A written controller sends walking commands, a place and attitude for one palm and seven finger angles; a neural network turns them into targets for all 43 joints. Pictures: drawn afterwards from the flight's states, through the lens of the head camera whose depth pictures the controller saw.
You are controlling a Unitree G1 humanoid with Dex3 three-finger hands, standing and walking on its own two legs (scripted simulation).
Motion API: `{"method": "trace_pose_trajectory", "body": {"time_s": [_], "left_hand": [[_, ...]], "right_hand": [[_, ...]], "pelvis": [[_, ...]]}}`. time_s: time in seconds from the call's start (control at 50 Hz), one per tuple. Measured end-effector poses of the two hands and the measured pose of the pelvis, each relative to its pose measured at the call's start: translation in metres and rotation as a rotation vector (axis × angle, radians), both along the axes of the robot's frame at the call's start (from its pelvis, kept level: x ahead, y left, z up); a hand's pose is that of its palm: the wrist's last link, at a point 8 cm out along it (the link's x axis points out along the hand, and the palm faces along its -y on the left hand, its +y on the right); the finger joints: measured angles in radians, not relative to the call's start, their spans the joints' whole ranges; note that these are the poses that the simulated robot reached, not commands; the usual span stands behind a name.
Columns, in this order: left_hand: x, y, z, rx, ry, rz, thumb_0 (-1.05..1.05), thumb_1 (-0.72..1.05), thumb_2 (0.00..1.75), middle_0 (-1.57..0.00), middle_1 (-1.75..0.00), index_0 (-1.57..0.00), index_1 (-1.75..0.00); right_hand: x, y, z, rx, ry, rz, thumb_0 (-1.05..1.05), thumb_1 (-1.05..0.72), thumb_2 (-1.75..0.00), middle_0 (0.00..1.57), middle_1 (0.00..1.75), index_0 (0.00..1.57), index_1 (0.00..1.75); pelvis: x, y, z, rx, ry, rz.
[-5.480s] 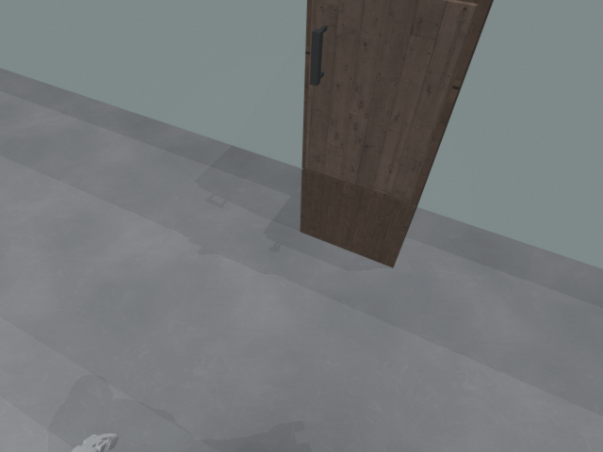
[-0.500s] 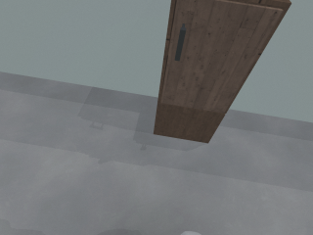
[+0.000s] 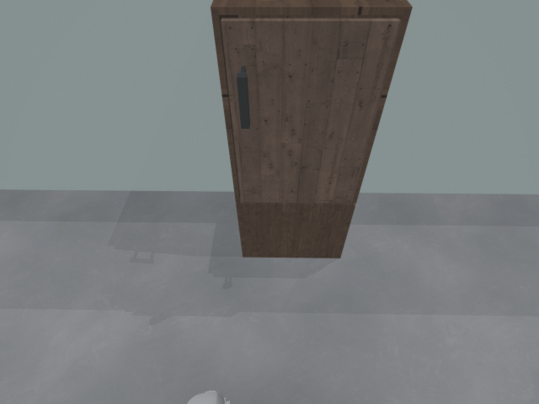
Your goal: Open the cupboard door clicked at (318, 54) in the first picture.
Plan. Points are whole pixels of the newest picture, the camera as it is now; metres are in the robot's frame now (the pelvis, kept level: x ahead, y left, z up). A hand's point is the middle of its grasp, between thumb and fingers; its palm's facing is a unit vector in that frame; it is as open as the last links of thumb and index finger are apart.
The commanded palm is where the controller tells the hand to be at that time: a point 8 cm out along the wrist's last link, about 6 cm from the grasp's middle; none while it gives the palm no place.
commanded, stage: take the last steps up to it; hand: left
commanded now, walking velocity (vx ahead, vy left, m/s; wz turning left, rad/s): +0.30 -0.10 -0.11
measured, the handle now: (244, 97) +0.79 +0.10 +0.05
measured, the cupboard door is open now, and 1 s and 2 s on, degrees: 0 0 0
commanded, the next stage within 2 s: come to a stop and stand still in 0.48 s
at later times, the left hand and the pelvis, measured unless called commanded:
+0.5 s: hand (186, 358) +0.24 +0.17 -0.17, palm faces -0.06 -0.98 -0.18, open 7.4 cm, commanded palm none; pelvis +0.16 -0.01 +0.00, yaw -5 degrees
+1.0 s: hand (215, 314) +0.32 +0.13 -0.17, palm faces +0.00 -0.97 -0.24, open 7.3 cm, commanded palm none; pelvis +0.23 -0.05 -0.01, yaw -2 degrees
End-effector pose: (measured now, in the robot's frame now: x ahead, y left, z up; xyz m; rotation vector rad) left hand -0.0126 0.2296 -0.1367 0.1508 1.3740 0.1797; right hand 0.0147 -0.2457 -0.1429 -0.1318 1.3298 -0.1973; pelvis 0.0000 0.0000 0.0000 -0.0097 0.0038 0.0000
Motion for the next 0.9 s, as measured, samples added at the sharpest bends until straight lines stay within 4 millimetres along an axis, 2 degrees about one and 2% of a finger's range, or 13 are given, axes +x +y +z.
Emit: {"method": "trace_pose_trajectory", "body": {"time_s": [0.14, 0.18, 0.22, 0.28, 0.32, 0.42, 0.52, 0.6, 0.66, 0.74, 0.82, 0.9], "left_hand": [[-0.015, -0.005, -0.019, -0.068, 0.159, 0.057, 0.01, 0.91, 0.90, -0.20, -0.30, -0.20, -0.30], [-0.011, -0.003, -0.028, -0.088, 0.202, 0.060, 0.01, 0.91, 0.90, -0.20, -0.30, -0.20, -0.30], [0.002, 0.001, -0.032, -0.102, 0.230, 0.039, 0.01, 0.91, 0.90, -0.20, -0.30, -0.20, -0.30], [0.044, 0.008, -0.029, -0.100, 0.200, -0.007, 0.01, 0.91, 0.90, -0.20, -0.30, -0.20, -0.30], [0.082, 0.011, -0.024, -0.089, 0.136, -0.026, 0.01, 0.91, 0.90, -0.19, -0.30, -0.20, -0.30], [0.178, 0.008, -0.011, -0.059, -0.032, -0.069, 0.01, 0.91, 0.90, -0.19, -0.30, -0.20, -0.30], [0.261, -0.014, -0.002, -0.028, -0.120, -0.141, 0.01, 0.91, 0.90, -0.19, -0.30, -0.20, -0.29], [0.318, -0.042, -0.005, 0.006, -0.175, -0.195, 0.01, 0.91, 0.90, -0.19, -0.30, -0.20, -0.30], [0.340, -0.063, -0.004, 0.018, -0.203, -0.193, 0.01, 0.91, 0.90, -0.19, -0.30, -0.20, -0.30], [0.348, -0.085, 0.002, 0.014, -0.185, -0.172, 0.01, 0.91, 0.90, -0.19, -0.30, -0.20, -0.30], [0.352, -0.087, 0.006, 0.026, -0.189, -0.126, 0.00, 0.92, 0.90, -0.20, -0.30, -0.21, -0.30], [0.346, -0.077, 0.005, 0.034, -0.179, -0.099, 0.00, 0.92, 0.90, -0.20, -0.30, -0.21, -0.30]], "right_hand": [[0.107, 0.019, 0.005, -0.022, -0.125, 0.077, 0.01, -0.91, -0.90, 0.19, 0.30, 0.19, 0.30], [0.135, 0.026, 0.003, -0.039, -0.183, 0.086, 0.01, -0.91, -0.90, 0.19, 0.30, 0.20, 0.30], [0.151, 0.032, 0.005, -0.046, -0.226, 0.074, 0.01, -0.91, -0.90, 0.20, 0.30, 0.20, 0.30], [0.151, 0.035, 0.011, -0.045, -0.222, 0.031, 0.00, -0.91, -0.90, 0.20, 0.30, 0.20, 0.30], [0.143, 0.035, 0.013, -0.045, -0.178, 0.002, 0.00, -0.92, -0.90, 0.20, 0.30, 0.20, 0.30], [0.115, 0.016, 0.014, -0.050, -0.032, -0.062, 0.00, -0.95, -0.90, 0.20, 0.30, 0.20, 0.30], [0.093, 0.001, 0.005, -0.004, 0.107, -0.131, 0.00, -0.93, -0.90, 0.20, 0.30, 0.20, 0.30], [0.088, -0.017, -0.014, 0.044, 0.199, -0.180, 0.00, -0.92, -0.90, 0.20, 0.30, 0.20, 0.30], [0.102, -0.031, -0.022, 0.062, 0.244, -0.174, 0.01, -0.92, -0.90, 0.20, 0.30, 0.20, 0.30], [0.146, -0.044, -0.020, 0.057, 0.201, -0.142, 0.01, -0.92, -0.90, 0.19, 0.30, 0.20, 0.30], [0.199, -0.052, -0.019, 0.052, 0.119, -0.089, 0.01, -0.91, -0.90, 0.19, 0.30, 0.19, 0.30], [0.249, -0.056, -0.014, 0.035, 0.019, -0.036, 0.01, -0.91, -0.90, 0.19, 0.30, 0.19, 0.30]], "pelvis": [[0.047, 0.011, -0.010, -0.013, -0.001, -0.016], [0.063, 0.017, -0.019, -0.012, -0.007, -0.033], [0.074, 0.021, -0.020, 0.001, -0.020, -0.062], [0.093, 0.021, -0.013, 0.001, -0.032, -0.079], [0.105, 0.019, -0.006, -0.002, -0.032, -0.079], [0.136, 0.009, 0.002, -0.001, -0.022, -0.084], [0.169, -0.016, 0.000, 0.013, -0.013, -0.087], [0.201, -0.046, -0.014, 0.031, -0.011, -0.089], [0.217, -0.060, -0.017, 0.014, -0.017, -0.082], [0.231, -0.070, -0.009, 0.022, -0.021, -0.069], [0.236, -0.073, -0.005, 0.025, -0.016, -0.056], [0.234, -0.068, -0.004, 0.021, -0.014, -0.049]]}}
